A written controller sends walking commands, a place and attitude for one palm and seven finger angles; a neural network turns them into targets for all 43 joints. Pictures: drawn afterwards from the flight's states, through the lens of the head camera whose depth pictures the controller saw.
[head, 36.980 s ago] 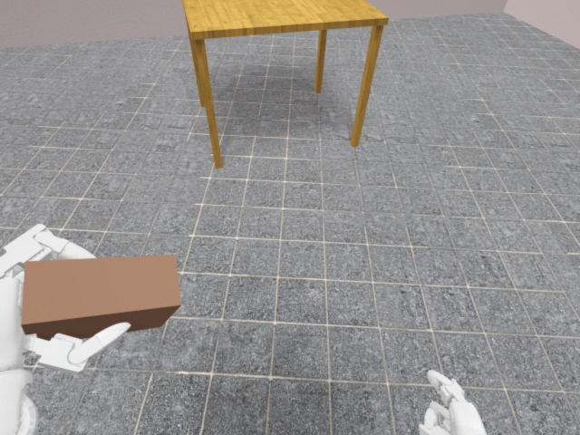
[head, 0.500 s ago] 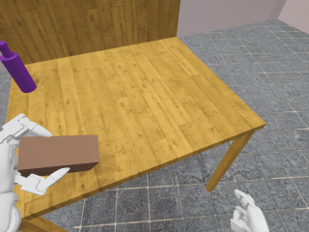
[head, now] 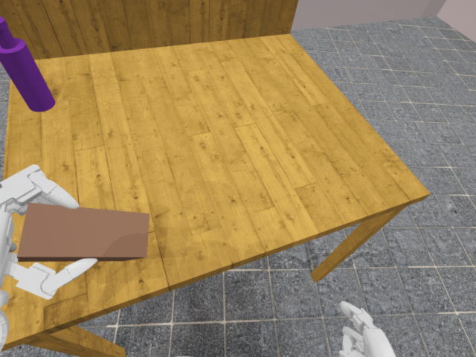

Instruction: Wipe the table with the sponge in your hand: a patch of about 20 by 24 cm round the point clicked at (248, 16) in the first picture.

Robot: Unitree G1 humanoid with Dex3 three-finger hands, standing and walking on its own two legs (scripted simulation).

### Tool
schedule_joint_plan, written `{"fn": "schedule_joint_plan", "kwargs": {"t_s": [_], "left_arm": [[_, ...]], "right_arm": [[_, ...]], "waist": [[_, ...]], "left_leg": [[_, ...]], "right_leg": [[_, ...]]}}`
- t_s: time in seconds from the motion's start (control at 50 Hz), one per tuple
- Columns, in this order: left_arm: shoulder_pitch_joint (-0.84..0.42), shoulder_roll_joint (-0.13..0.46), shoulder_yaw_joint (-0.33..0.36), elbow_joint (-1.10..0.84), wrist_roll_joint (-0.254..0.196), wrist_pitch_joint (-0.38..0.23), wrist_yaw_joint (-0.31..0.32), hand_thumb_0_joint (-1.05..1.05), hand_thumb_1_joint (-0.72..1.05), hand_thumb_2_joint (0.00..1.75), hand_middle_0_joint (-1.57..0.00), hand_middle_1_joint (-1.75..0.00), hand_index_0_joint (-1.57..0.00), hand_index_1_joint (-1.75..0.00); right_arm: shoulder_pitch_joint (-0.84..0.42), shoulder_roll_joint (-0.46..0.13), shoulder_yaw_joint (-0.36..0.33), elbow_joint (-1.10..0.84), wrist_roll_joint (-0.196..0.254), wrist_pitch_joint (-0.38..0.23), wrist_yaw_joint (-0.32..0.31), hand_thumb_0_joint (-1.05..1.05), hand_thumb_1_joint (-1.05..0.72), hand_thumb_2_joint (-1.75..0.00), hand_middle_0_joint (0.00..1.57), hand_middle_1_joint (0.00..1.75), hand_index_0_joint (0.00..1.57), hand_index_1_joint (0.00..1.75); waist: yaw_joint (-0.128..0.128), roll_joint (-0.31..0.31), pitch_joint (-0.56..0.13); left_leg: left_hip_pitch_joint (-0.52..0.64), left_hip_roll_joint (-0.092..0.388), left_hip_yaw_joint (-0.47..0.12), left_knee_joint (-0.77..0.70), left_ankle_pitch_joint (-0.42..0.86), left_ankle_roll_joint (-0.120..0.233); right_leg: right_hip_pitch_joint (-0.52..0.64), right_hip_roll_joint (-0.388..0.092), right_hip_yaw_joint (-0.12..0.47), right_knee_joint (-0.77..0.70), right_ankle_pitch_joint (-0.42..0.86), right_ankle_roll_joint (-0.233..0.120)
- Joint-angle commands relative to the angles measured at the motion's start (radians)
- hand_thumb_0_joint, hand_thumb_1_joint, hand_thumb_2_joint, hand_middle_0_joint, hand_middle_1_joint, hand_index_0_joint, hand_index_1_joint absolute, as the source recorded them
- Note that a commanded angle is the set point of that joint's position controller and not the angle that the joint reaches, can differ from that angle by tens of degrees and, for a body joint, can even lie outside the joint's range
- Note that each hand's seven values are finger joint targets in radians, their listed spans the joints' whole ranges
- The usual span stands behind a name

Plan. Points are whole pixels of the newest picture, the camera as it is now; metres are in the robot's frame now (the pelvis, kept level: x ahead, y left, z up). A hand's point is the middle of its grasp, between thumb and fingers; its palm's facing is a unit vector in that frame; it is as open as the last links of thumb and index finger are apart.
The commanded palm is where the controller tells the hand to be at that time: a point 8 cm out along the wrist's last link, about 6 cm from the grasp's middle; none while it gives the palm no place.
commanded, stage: come to a stop and stand still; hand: left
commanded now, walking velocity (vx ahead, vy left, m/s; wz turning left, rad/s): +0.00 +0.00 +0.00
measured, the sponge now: (103, 237) +0.24 +0.21 +0.10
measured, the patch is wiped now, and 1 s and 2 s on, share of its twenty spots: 0.00 0.00 0.00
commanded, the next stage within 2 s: look again from close up in 0.72 s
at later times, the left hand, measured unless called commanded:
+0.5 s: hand (57, 284) +0.17 +0.21 +0.15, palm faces +0.38 -0.87 -0.31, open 9.6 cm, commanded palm +0.11 +0.25 +0.18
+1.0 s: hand (44, 287) +0.16 +0.22 +0.16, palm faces +0.37 -0.88 -0.30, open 9.6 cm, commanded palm +0.10 +0.25 +0.18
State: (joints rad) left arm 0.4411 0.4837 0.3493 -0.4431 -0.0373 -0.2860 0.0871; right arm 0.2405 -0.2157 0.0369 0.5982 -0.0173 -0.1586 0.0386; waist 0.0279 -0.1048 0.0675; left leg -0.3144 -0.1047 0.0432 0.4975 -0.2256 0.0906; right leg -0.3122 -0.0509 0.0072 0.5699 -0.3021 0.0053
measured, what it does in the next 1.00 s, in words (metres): shifts its weight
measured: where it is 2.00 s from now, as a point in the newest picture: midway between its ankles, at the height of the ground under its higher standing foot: outside the picture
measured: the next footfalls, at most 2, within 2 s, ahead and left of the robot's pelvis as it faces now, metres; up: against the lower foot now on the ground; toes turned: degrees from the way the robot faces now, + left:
none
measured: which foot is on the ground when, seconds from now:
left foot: down 0.00-1.00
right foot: down 0.00-1.00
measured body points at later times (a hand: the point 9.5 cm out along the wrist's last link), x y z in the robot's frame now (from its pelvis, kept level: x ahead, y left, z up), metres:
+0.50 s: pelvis -0.04 -0.04 +0.00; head -0.03 -0.03 +0.45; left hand +0.14 +0.26 +0.17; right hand +0.14 -0.27 -0.07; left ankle +0.02 +0.06 -0.73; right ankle +0.00 -0.14 -0.73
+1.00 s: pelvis -0.04 -0.03 +0.01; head -0.03 -0.01 +0.46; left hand +0.13 +0.26 +0.18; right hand +0.15 -0.25 -0.05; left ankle +0.02 +0.06 -0.73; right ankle +0.00 -0.14 -0.73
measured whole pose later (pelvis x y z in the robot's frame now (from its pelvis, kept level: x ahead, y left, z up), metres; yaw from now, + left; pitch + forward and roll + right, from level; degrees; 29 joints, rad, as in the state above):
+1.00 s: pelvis -0.04 -0.03 +0.01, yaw +3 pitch -1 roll -2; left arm 0.43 0.39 0.30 -0.42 -0.12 -0.23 0.09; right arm 0.21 -0.22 0.04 0.60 0.03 -0.21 -0.01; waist 0.02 -0.02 0.03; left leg -0.30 -0.04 -0.04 0.46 -0.14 0.04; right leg -0.22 0.01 -0.09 0.41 -0.17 -0.02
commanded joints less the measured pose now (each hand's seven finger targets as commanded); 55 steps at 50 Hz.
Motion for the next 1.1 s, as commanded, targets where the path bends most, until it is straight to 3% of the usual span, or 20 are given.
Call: {"fn": "schedule_joint_plan", "kwargs": {"t_s": [0.0, 0.1, 0.16, 0.2, 0.22, 0.28, 0.3, 0.32, 0.36, 0.4, 0.42, 0.48, 0.5, 0.52, 0.6, 0.62, 0.72, 0.86, 0.9, 1.08], "left_arm": [[-0.215, 0.272, 0.218, -0.359, -0.021, -0.062, 0.053, 0.00, 0.10, 1.30, -1.20, -1.60, -1.20, -1.60], [-0.079, 0.185, 0.172, -0.363, -0.037, -0.047, 0.042, 0.00, 0.10, 1.30, -1.20, -1.60, -1.20, -1.60], [-0.016, 0.138, 0.169, -0.233, -0.067, -0.041, 0.028, 0.00, 0.10, 1.30, -1.20, -1.60, -1.20, -1.60], [0.003, 0.142, 0.195, -0.120, -0.080, -0.023, 0.029, 0.00, 0.10, 1.30, -1.20, -1.60, -1.20, -1.60], [-0.008, 0.099, 0.160, -0.093, -0.091, -0.026, 0.020, 0.00, 0.10, 1.30, -1.20, -1.60, -1.20, -1.60], [-0.081, 0.105, 0.138, -0.069, -0.108, -0.022, 0.008, 0.00, 0.10, 1.30, -1.20, -1.60, -1.20, -1.60], [-0.117, 0.133, 0.148, -0.096, -0.102, -0.016, 0.013, 0.00, 0.10, 1.30, -1.20, -1.60, -1.20, -1.60], [-0.112, 0.084, 0.104, -0.084, -0.104, -0.021, 0.009, 0.00, 0.10, 1.30, -1.20, -1.60, -1.20, -1.60], [-0.164, 0.092, 0.080, -0.141, -0.099, -0.027, 0.010, 0.00, 0.10, 1.30, -1.20, -1.60, -1.20, -1.60], [-0.199, 0.144, 0.101, -0.208, -0.091, -0.028, 0.021, 0.00, 0.10, 1.30, -1.20, -1.60, -1.20, -1.60], [-0.194, 0.095, 0.061, -0.213, -0.091, -0.035, 0.020, 0.00, 0.10, 1.30, -1.20, -1.60, -1.20, -1.60], [-0.175, 0.127, 0.084, -0.243, -0.091, -0.035, 0.030, 0.00, 0.10, 1.30, -1.20, -1.60, -1.20, -1.60], [-0.159, 0.182, 0.133, -0.243, -0.088, -0.031, 0.040, 0.00, 0.10, 1.30, -1.20, -1.60, -1.20, -1.60], [-0.138, 0.132, 0.105, -0.223, -0.095, -0.035, 0.039, 0.00, 0.10, 1.30, -1.20, -1.60, -1.20, -1.60], [-0.060, 0.162, 0.164, -0.165, -0.111, -0.029, 0.043, 0.00, 0.10, 1.30, -1.20, -1.60, -1.20, -1.60], [-0.043, 0.111, 0.132, -0.142, -0.120, -0.030, 0.036, 0.00, 0.10, 1.30, -1.20, -1.60, -1.20, -1.60], [-0.048, 0.067, 0.079, -0.130, -0.122, -0.029, 0.022, 0.00, 0.10, 1.30, -1.20, -1.60, -1.20, -1.60], [-0.115, 0.092, 0.081, -0.194, -0.105, -0.021, 0.025, 0.00, 0.10, 1.30, -1.20, -1.60, -1.20, -1.60], [-0.142, 0.136, 0.109, -0.234, -0.097, -0.019, 0.030, 0.00, 0.10, 1.30, -1.20, -1.60, -1.20, -1.60], [-0.090, 0.069, 0.081, -0.187, -0.106, -0.006, 0.016, 0.00, 0.10, 1.30, -1.20, -1.60, -1.20, -1.60]], "right_arm": [[-0.077, -0.166, -0.069, -0.149, -0.001, -0.051, -0.005, 0.00, -0.90, -0.90, 0.20, 0.30, 0.20, 0.30], [-0.062, -0.161, -0.077, -0.155, 0.018, -0.059, 0.012, 0.00, -0.90, -0.90, 0.20, 0.30, 0.20, 0.30], [-0.045, -0.168, -0.083, -0.156, 0.022, -0.041, 0.002, 0.00, -0.90, -0.90, 0.20, 0.30, 0.20, 0.30], [-0.080, -0.168, -0.086, -0.164, 0.043, -0.033, -0.013, 0.00, -0.90, -0.90, 0.20, 0.30, 0.20, 0.30], [-0.057, -0.155, -0.080, -0.161, 0.038, -0.025, -0.020, 0.00, -0.90, -0.90, 0.20, 0.30, 0.20, 0.30], [-0.082, -0.150, -0.078, -0.175, 0.055, -0.032, -0.038, 0.00, -0.90, -0.90, 0.20, 0.30, 0.20, 0.30], [-0.117, -0.160, -0.076, -0.181, 0.063, -0.036, -0.040, 0.00, -0.90, -0.90, 0.20, 0.30, 0.20, 0.30], [-0.100, -0.141, -0.066, -0.178, 0.057, -0.038, -0.044, 0.00, -0.90, -0.90, 0.20, 0.30, 0.20, 0.30], [-0.106, -0.146, -0.063, -0.182, 0.060, -0.058, -0.046, 0.00, -0.90, -0.90, 0.20, 0.30, 0.20, 0.30], [-0.133, -0.148, -0.061, -0.184, 0.065, -0.070, -0.049, 0.00, -0.90, -0.90, 0.20, 0.30, 0.20, 0.30], [-0.122, -0.138, -0.055, -0.173, 0.059, -0.076, -0.049, 0.00, -0.90, -0.90, 0.20, 0.30, 0.20, 0.30], [-0.111, -0.140, -0.057, -0.157, 0.057, -0.096, -0.047, 0.00, -0.90, -0.90, 0.20, 0.30, 0.20, 0.30], [-0.122, -0.153, -0.062, -0.163, 0.062, -0.095, -0.050, 0.00, -0.90, -0.90, 0.20, 0.30, 0.20, 0.30], [-0.110, -0.139, -0.056, -0.148, 0.055, -0.093, -0.050, 0.00, -0.90, -0.90, 0.20, 0.30, 0.20, 0.30], [-0.115, -0.146, -0.069, -0.148, 0.060, -0.097, -0.056, 0.00, -0.90, -0.90, 0.20, 0.30, 0.20, 0.30], [-0.105, -0.135, -0.065, -0.144, 0.057, -0.094, -0.056, 0.00, -0.90, -0.90, 0.20, 0.30, 0.20, 0.30], [-0.110, -0.142, -0.069, -0.149, 0.062, -0.104, -0.057, 0.00, -0.90, -0.90, 0.20, 0.30, 0.20, 0.30], [-0.122, -0.144, -0.065, -0.151, 0.059, -0.115, -0.062, 0.00, -0.90, -0.90, 0.20, 0.30, 0.20, 0.30], [-0.144, -0.151, -0.065, -0.154, 0.061, -0.112, -0.062, 0.00, -0.90, -0.90, 0.20, 0.30, 0.20, 0.30], [-0.139, -0.136, -0.061, -0.160, 0.054, -0.089, -0.060, 0.00, -0.90, -0.90, 0.20, 0.30, 0.20, 0.30]], "waist": [[0.014, 0.354, -0.325], [0.012, 0.279, -0.331], [0.004, 0.149, -0.229], [0.003, 0.128, -0.188], [0.000, 0.094, -0.180], [-0.011, 0.053, -0.136], [-0.008, 0.108, -0.144], [-0.005, 0.101, -0.141], [-0.006, 0.119, -0.137], [-0.004, 0.138, -0.157], [-0.007, 0.141, -0.155], [-0.009, 0.175, -0.152], [-0.005, 0.193, -0.157], [-0.007, 0.172, -0.148], [-0.006, 0.166, -0.163], [-0.006, 0.139, -0.156], [-0.008, 0.130, -0.134], [-0.009, 0.132, -0.162], [-0.010, 0.193, -0.171], [-0.009, 0.159, -0.167]], "left_leg": [[0.247, 0.241, -0.195, -0.075, 0.657, -0.140], [0.260, 0.241, -0.197, -0.034, 0.706, -0.134], [0.132, 0.238, -0.198, -0.090, 0.422, -0.133], [0.096, 0.213, -0.199, -0.119, 0.231, -0.139], [0.071, 0.206, -0.194, -0.123, 0.151, -0.136], [0.061, 0.179, -0.203, -0.119, -0.023, -0.107], [0.086, 0.179, -0.205, -0.132, -0.067, -0.098], [0.065, 0.177, -0.199, -0.133, -0.109, -0.084], [0.055, 0.162, -0.206, -0.120, -0.135, -0.075], [0.070, 0.147, -0.200, -0.094, -0.139, -0.067], [0.061, 0.145, -0.195, -0.086, -0.136, -0.062], [0.057, 0.139, -0.206, -0.061, -0.104, -0.069], [0.058, 0.139, -0.212, -0.063, -0.114, -0.071], [0.043, 0.140, -0.210, -0.068, -0.113, -0.071], [0.069, 0.142, -0.216, -0.066, -0.051, -0.080], [0.061, 0.144, -0.212, -0.078, -0.048, -0.077], [0.075, 0.158, -0.224, -0.120, -0.048, -0.072], [0.078, 0.167, -0.239, -0.137, -0.014, -0.068], [0.091, 0.169, -0.243, -0.139, -0.018, -0.071], [0.089, 0.178, -0.249, -0.159, 0.011, -0.083]], "right_leg": [[0.005, -0.016, -0.018, 0.072, -0.039, -0.023], [0.029, -0.025, -0.018, -0.008, 0.021, -0.032], [0.046, -0.040, -0.017, -0.064, 0.061, -0.033], [0.049, -0.050, 0.022, -0.108, 0.137, -0.039], [0.057, -0.057, 0.014, -0.137, 0.145, -0.036], [0.004, -0.078, 0.066, -0.212, 0.067, -0.039], [-0.014, -0.072, 0.084, -0.220, 0.016, -0.040], [0.001, -0.070, 0.068, -0.244, -0.009, -0.036], [0.000, -0.075, 0.089, -0.265, -0.055, -0.038], [0.006, -0.081, 0.115, -0.289, -0.093, -0.043], [0.012, -0.082, 0.102, -0.293, -0.092, -0.044], [0.007, -0.094, 0.110, -0.298, -0.089, -0.050], [0.007, -0.095, 0.114, -0.301, -0.107, -0.051], [0.013, -0.093, 0.091, -0.301, -0.103, -0.049], [0.022, -0.094, 0.084, -0.294, -0.046, -0.051], [0.029, -0.088, 0.068, -0.296, -0.036, -0.045], [0.024, -0.071, 0.048, -0.289, -0.028, -0.032], [0.072, -0.061, 0.050, -0.258, 0.037, -0.024], [0.073, -0.058, 0.054, -0.248, 0.038, -0.028], [0.089, -0.056, 0.037, -0.254, 0.072, -0.027]]}}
